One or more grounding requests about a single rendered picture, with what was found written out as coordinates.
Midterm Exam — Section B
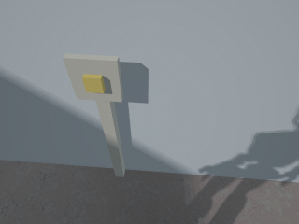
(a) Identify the panel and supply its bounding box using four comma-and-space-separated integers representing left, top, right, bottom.
63, 53, 125, 177

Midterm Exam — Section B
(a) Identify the button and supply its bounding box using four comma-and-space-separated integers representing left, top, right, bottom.
82, 74, 106, 93

